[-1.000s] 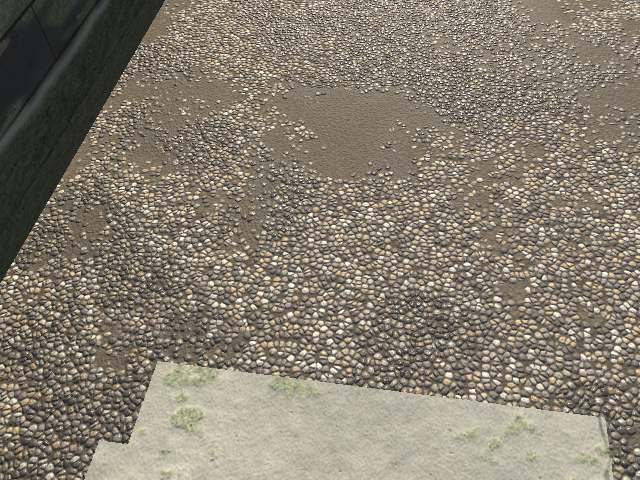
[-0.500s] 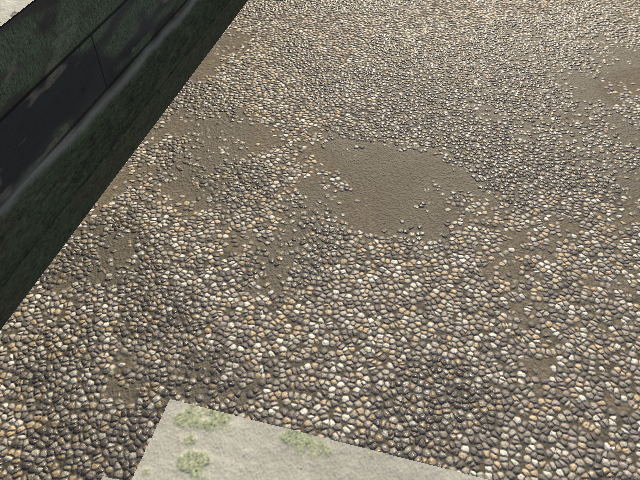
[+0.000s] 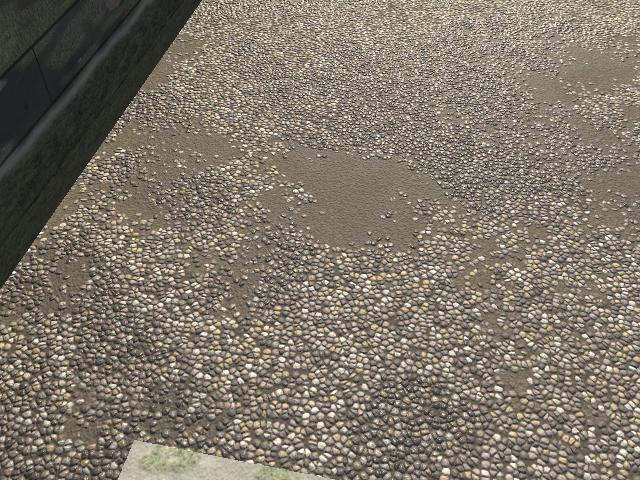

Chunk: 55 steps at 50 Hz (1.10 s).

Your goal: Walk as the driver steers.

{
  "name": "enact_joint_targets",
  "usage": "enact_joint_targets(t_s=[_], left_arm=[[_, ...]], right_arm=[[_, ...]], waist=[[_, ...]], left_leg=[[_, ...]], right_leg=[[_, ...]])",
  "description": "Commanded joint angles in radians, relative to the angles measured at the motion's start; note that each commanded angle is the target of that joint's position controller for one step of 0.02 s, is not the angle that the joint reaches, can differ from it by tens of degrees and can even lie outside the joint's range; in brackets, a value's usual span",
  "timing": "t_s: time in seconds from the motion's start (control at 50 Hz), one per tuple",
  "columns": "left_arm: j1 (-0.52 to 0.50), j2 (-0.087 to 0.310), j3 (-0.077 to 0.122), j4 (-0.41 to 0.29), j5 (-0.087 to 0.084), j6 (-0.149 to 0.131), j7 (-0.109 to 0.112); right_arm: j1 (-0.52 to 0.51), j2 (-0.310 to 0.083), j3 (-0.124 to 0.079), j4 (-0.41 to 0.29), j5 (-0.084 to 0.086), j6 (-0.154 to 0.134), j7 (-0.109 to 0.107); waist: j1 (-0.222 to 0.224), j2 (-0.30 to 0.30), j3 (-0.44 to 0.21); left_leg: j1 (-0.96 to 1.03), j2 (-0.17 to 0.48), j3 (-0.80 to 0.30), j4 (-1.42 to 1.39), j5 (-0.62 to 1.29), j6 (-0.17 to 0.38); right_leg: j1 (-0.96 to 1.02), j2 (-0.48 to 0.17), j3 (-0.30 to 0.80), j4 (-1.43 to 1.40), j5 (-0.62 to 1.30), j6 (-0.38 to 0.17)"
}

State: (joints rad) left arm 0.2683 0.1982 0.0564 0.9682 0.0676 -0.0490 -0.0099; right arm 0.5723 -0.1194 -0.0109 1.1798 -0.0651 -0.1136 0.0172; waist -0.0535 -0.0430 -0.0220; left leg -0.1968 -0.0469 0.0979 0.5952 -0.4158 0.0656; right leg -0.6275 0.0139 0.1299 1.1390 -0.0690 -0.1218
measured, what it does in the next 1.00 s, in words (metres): goes down: right foot 0.17 m lower, then left foot 0.17 m lower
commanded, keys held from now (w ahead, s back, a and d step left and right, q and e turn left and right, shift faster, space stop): w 0.80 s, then w+e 0.20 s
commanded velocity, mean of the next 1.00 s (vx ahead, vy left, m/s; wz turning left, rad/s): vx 0.48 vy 0.00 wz -0.04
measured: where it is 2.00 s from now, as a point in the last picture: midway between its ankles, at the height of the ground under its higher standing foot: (329, 353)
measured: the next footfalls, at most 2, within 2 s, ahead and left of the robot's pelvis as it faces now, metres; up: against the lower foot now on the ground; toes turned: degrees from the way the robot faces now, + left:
right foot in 0.26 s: +0.23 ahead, -0.11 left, -0.17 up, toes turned -4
left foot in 0.80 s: +0.56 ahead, +0.12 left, -0.34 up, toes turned +5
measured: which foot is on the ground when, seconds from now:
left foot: down 0.00-0.26, up 0.28-0.78, down 0.80-1.00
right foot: up 0.00-0.24, down 0.26-0.78, up 0.80-1.00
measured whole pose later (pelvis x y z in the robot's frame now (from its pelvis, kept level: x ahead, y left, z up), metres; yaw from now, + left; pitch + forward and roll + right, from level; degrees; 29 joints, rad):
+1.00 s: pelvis +0.54 +0.04 -0.34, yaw -3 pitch -1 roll +3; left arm 0.34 0.22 0.01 1.00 0.09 -0.09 -0.07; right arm 0.43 -0.19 0.00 1.06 -0.11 -0.10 0.05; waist 0.00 -0.07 0.02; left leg -0.21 -0.06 0.16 0.57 -0.35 0.08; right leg -0.70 -0.09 0.11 1.29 -0.10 -0.13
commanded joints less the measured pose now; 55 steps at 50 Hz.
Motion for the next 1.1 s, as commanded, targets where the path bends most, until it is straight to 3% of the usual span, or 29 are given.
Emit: enact_joint_targets(t_s=[0.02,0.12,0.14,0.18,0.2,0.26,0.28,0.3,0.32,0.34,0.38,0.4,0.42,0.48,0.5,0.52,0.6,0.62,0.68,0.7,0.72,0.76,0.8,0.82,0.84,0.88,0.94,1.04,1.1], left_arm=[[-0.064,0.100,0.027,-0.046,-0.035,0.035,-0.012],[-0.217,0.009,-0.007,-0.089,-0.044,0.051,-0.037],[-0.096,-0.038,-0.047,-0.068,0.068,0.022,-0.042],[-0.123,0.054,-0.020,-0.070,0.066,-0.001,-0.029],[-0.249,0.076,-0.006,-0.076,-0.072,0.010,-0.015],[0.226,0.085,0.015,0.085,-0.053,0.007,-0.003],[0.377,0.180,0.037,0.123,-0.055,0.004,-0.018],[0.657,0.300,0.051,0.132,0.086,-0.025,-0.074],[0.589,0.255,0.065,0.181,0.129,-0.025,-0.095],[0.355,0.249,0.052,0.133,0.100,-0.037,-0.097],[0.144,-0.020,-0.037,0.089,0.083,-0.056,-0.084],[0.086,0.037,-0.024,0.069,-0.072,-0.038,-0.038],[0.017,0.034,-0.036,0.030,-0.090,-0.051,-0.016],[0.137,0.176,0.003,0.073,-0.067,-0.048,0.011],[0.192,0.118,0.000,0.105,-0.076,-0.050,0.019],[0.300,-0.049,-0.070,0.132,0.089,-0.097,0.009],[0.365,-0.018,-0.107,0.166,0.080,-0.097,-0.015],[0.174,0.137,-0.040,0.075,-0.109,-0.077,-0.003],[0.306,0.083,-0.053,0.119,-0.065,-0.027,0.019],[0.421,0.007,-0.102,0.166,0.067,-0.058,-0.005],[0.397,0.047,-0.079,0.167,0.041,-0.065,-0.007],[0.404,0.099,-0.066,0.174,0.024,-0.048,-0.024],[0.353,0.145,-0.061,0.175,0.075,-0.022,-0.090],[0.576,-0.042,-0.083,0.220,0.044,-0.021,-0.118],[0.399,0.048,-0.064,0.113,-0.005,-0.032,-0.128],[0.120,0.060,-0.063,-0.030,-0.033,-0.066,-0.090],[0.171,0.011,-0.057,0.023,0.020,-0.067,-0.044],[0.081,-0.035,-0.077,-0.030,0.055,-0.044,-0.066],[-0.019,0.026,-0.068,-0.054,0.014,-0.035,-0.058]], right_arm=[[-0.027,-0.151,-0.021,-0.054,0.059,-0.020,-0.032],[-0.027,-0.124,-0.024,-0.073,0.041,0.015,-0.053],[0.123,-0.013,0.045,-0.017,-0.095,-0.020,-0.020],[0.119,-0.039,0.038,-0.032,-0.044,-0.024,-0.015],[-0.002,-0.192,-0.033,-0.069,0.044,0.014,-0.043],[0.109,-0.159,-0.030,-0.018,0.044,0.090,-0.075],[0.160,-0.069,-0.035,-0.030,0.067,0.083,-0.062],[0.334,0.018,0.051,-0.027,-0.016,0.028,0.084],[0.060,-0.083,0.000,-0.131,0.043,-0.008,0.108],[-0.051,-0.144,-0.010,-0.227,0.046,-0.022,0.098],[-0.038,-0.138,-0.006,-0.198,0.013,-0.008,0.051],[-0.164,-0.225,-0.060,-0.199,0.036,0.056,-0.011],[-0.294,-0.197,-0.051,-0.265,0.042,0.085,-0.016],[-0.112,-0.049,-0.025,-0.151,0.028,0.122,0.005],[-0.171,-0.081,-0.034,-0.160,0.025,0.114,0.007],[-0.243,0.003,0.041,-0.220,-0.102,0.057,0.066],[-0.407,-0.075,0.042,-0.299,-0.051,0.045,0.066],[-0.502,-0.193,-0.018,-0.305,0.071,0.048,0.044],[-0.634,-0.144,-0.012,-0.348,0.073,0.069,0.032],[-0.613,-0.105,0.044,-0.387,-0.104,0.068,0.060],[-0.595,-0.117,0.029,-0.391,-0.114,0.071,0.068],[-0.518,-0.144,0.019,-0.341,-0.062,0.058,0.062],[0.026,-0.299,-0.057,-0.166,-0.021,0.030,0.052],[0.220,-0.347,-0.067,-0.130,-0.030,0.043,0.068],[0.261,-0.363,-0.074,-0.112,-0.057,0.050,0.077],[0.049,-0.317,-0.070,-0.139,-0.042,0.051,0.061],[-0.209,-0.046,0.025,-0.205,-0.058,-0.004,0.045],[-0.095,-0.020,0.043,-0.141,-0.066,-0.048,-0.012],[0.000,-0.063,0.055,-0.114,-0.062,-0.052,-0.009]], waist=[[0.056,0.134,0.081],[-0.017,0.133,0.151],[0.028,0.151,0.204],[-0.006,0.091,0.194],[-0.081,0.049,0.212],[0.069,-0.014,0.025],[0.074,-0.199,-0.124],[0.234,-0.246,-0.428],[0.259,-0.023,-0.104],[0.165,0.002,0.043],[0.017,0.114,0.111],[-0.010,-0.039,0.078],[-0.035,0.023,0.190],[-0.061,-0.107,0.067],[-0.037,-0.062,0.101],[0.108,0.104,0.261],[0.075,0.007,0.137],[0.082,0.024,0.083],[0.178,0.003,0.246],[0.152,-0.011,0.289],[0.145,-0.003,0.294],[0.146,0.071,0.214],[-0.075,0.157,0.040],[-0.051,0.355,-0.322],[-0.126,0.250,-0.318],[-0.108,0.086,0.016],[0.085,0.033,0.200],[0.042,0.005,0.100],[0.027,0.074,0.091]], left_leg=[[-0.087,0.194,-0.224,-0.090,0.240,0.109],[-0.335,0.150,-0.151,0.055,-0.033,0.097],[-0.361,0.238,-0.237,0.066,-0.098,0.125],[-0.185,0.257,-0.295,0.147,-0.068,0.148],[-0.121,0.143,-0.168,0.288,0.107,0.116],[-0.195,0.057,-0.092,0.896,0.225,0.137],[-0.602,-0.045,-0.076,1.386,-0.528,0.081],[-0.815,-0.093,-0.391,1.642,-0.394,0.057],[-1.156,-0.091,-0.340,1.689,-0.294,0.056],[-1.312,0.053,-0.320,1.522,-0.070,0.031],[-1.019,0.180,-0.339,1.182,0.345,0.086],[-0.787,0.129,-0.231,0.989,0.185,0.000],[-0.569,0.147,-0.183,0.592,0.324,-0.048],[-0.269,0.135,-0.084,0.565,0.628,-0.031],[-0.450,0.182,-0.170,0.488,0.769,-0.003],[-0.853,0.203,-0.326,0.305,0.936,-0.013],[-0.430,0.179,-0.150,0.118,1.121,0.016],[-0.281,0.114,-0.075,0.079,1.075,-0.003],[-0.303,0.115,-0.067,-0.036,0.889,-0.023],[-0.405,0.203,-0.199,-0.096,0.790,0.007],[-0.464,0.184,-0.160,-0.186,0.674,0.024],[-0.220,0.162,-0.093,-0.277,0.662,0.002],[0.454,0.146,-0.024,-0.242,0.894,0.048],[0.975,0.332,-0.183,0.168,1.385,0.290],[0.972,0.415,-0.318,0.148,1.409,0.322],[0.564,0.456,-0.401,-0.134,0.357,0.263],[-0.185,0.374,-0.268,-0.326,0.379,0.213],[-0.028,0.334,-0.164,-0.172,0.463,0.205],[-0.163,0.242,-0.028,-0.082,0.294,0.144]], right_leg=[[-0.034,-0.018,-0.059,-0.150,0.267,0.084],[0.298,-0.002,-0.190,-0.531,0.491,0.101],[0.281,-0.137,-0.031,-0.557,0.459,0.043],[0.215,-0.131,-0.086,-0.701,0.328,0.024],[0.232,-0.011,-0.248,-0.778,0.404,0.087],[0.732,-0.073,-0.255,-0.922,0.483,0.073],[1.143,-0.278,-0.050,-0.504,0.975,-0.014],[1.503,-0.436,0.172,-0.443,0.787,-0.304],[1.314,-0.453,0.216,-0.518,0.749,-0.306],[1.094,-0.500,0.361,-0.650,0.090,-0.288],[0.536,-0.352,0.160,-0.766,-0.061,-0.200],[0.397,-0.367,0.105,-0.751,0.082,-0.145],[0.082,-0.244,-0.056,-0.861,0.039,-0.098],[0.104,-0.209,-0.072,-0.780,0.241,-0.109],[0.266,-0.210,-0.024,-0.726,0.080,-0.094],[0.440,-0.238,0.000,-0.654,-0.031,-0.149],[0.151,-0.156,-0.034,-0.593,-0.227,-0.138],[0.153,-0.174,0.012,-0.577,-0.310,-0.086],[0.225,-0.162,-0.010,-0.490,-0.274,-0.056],[0.333,-0.222,0.094,-0.437,-0.332,-0.100],[0.474,-0.232,0.110,-0.400,-0.205,-0.118],[0.481,-0.192,0.078,-0.266,-0.086,-0.112],[0.192,-0.071,-0.049,0.209,-0.054,-0.006],[-0.079,0.065,-0.095,0.742,-0.712,0.078],[-0.270,0.073,-0.080,0.941,-0.765,0.097],[-0.537,-0.043,-0.044,0.749,-0.523,0.035],[-0.113,-0.179,0.062,0.172,0.012,-0.041],[-0.250,-0.183,0.129,-0.219,0.376,0.018],[-0.001,-0.146,-0.015,-0.398,0.688,0.058]])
